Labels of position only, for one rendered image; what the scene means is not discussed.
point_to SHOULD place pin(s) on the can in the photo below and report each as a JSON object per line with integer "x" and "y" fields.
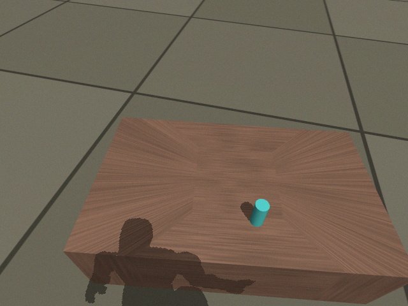
{"x": 259, "y": 212}

